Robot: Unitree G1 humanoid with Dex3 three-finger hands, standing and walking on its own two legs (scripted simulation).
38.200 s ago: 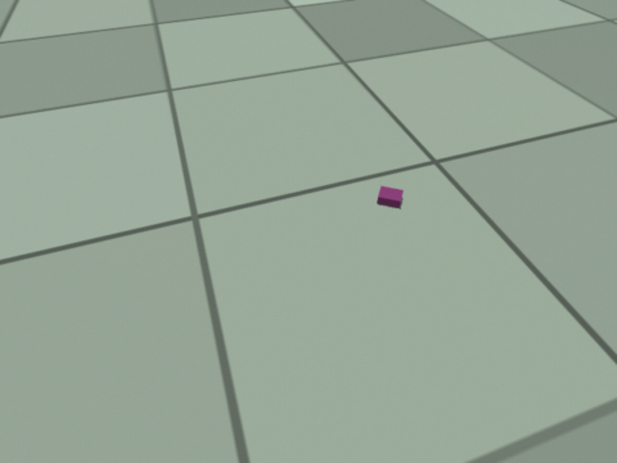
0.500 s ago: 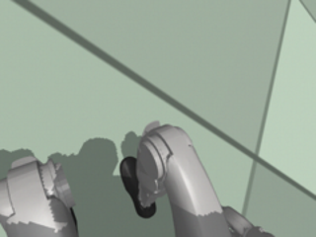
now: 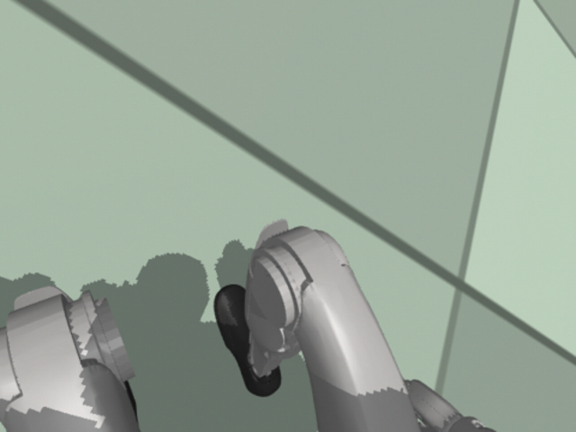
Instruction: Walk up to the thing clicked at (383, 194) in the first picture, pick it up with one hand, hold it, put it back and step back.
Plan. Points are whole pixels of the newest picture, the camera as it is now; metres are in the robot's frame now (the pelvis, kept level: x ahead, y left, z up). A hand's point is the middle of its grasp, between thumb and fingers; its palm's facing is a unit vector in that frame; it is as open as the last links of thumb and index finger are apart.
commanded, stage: withdraw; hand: left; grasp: from above
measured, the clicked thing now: out of the picture +0.42 +0.37 -0.28
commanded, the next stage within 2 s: home in 0.80 s
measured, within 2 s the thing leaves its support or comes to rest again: neither
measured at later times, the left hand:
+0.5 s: hand out of the picture +0.39 +0.38 -0.08, palm faces -0.43 -0.12 -0.89, open 13.9 cm
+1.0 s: hand out of the picture +0.43 +0.38 -0.14, palm faces -0.38 -0.11 -0.92, open 13.6 cm
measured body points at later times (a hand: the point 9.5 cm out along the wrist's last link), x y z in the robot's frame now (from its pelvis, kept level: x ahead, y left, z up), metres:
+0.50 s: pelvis +0.00 -0.01 +0.05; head +0.20 +0.09 +0.44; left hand +0.41 +0.39 -0.03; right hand +0.14 -0.25 -0.05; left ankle +0.06 +0.12 -0.27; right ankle +0.13 -0.11 -0.27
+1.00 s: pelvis +0.00 +0.00 +0.02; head +0.24 +0.11 +0.39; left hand +0.44 +0.38 -0.09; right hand +0.07 -0.26 -0.07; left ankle +0.06 +0.12 -0.27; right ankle +0.13 -0.11 -0.27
